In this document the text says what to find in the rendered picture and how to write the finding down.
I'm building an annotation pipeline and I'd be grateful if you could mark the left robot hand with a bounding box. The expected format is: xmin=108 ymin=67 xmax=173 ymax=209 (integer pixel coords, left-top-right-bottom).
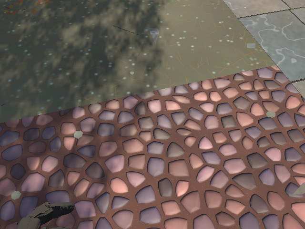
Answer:
xmin=16 ymin=201 xmax=74 ymax=229

